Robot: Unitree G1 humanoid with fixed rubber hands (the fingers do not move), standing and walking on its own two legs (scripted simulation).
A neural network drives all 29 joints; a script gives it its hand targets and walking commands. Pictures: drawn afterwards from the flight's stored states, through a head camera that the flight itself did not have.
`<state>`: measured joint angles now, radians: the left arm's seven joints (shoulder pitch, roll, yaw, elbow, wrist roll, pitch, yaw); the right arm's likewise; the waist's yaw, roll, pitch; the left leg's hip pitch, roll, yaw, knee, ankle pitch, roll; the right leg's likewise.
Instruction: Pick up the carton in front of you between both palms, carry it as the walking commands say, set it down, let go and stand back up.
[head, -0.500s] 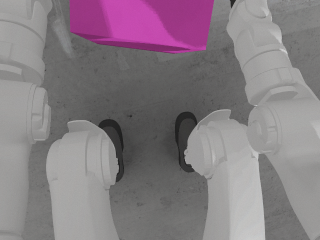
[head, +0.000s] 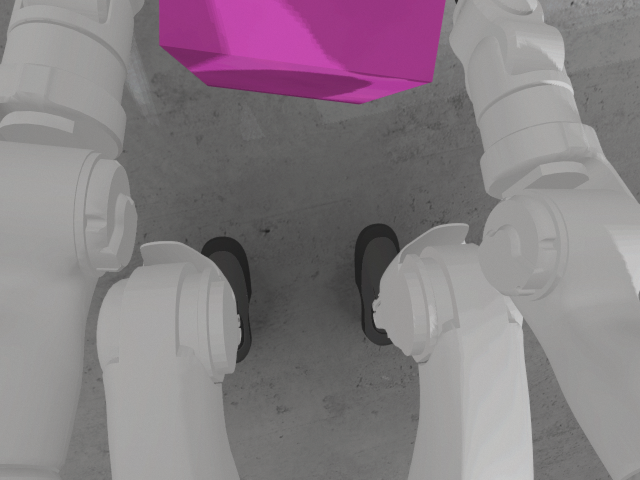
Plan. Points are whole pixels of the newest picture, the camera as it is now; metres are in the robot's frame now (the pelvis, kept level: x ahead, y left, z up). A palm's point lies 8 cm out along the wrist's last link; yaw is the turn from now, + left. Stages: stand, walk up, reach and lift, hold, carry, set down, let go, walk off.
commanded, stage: reach and lift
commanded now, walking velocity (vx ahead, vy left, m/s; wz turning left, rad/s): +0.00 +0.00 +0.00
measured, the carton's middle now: out of the picture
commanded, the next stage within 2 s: none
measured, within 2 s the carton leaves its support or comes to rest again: leaves its support in 0.08 s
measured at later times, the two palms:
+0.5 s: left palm out of the picture +0.51 +0.19 +0.01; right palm out of the picture +0.51 -0.11 +0.01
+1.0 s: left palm out of the picture +0.47 +0.18 +0.15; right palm out of the picture +0.48 -0.12 +0.16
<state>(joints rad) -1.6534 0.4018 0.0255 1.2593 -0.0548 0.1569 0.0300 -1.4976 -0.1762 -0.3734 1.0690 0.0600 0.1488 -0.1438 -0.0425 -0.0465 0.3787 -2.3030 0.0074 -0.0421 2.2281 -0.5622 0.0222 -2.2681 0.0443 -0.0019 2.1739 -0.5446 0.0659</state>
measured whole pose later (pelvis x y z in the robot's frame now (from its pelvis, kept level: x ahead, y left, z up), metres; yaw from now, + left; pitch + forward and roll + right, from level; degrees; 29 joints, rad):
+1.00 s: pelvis +0.03 -0.01 +0.19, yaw +6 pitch +39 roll -2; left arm -0.89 0.01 0.37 0.67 0.21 0.41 0.02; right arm -0.82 0.11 -0.49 0.55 -0.20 0.39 -0.07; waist -0.03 -0.01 -0.23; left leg -1.77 -0.05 -0.06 1.57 -0.48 -0.02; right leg -1.74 0.05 0.04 1.56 -0.51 0.05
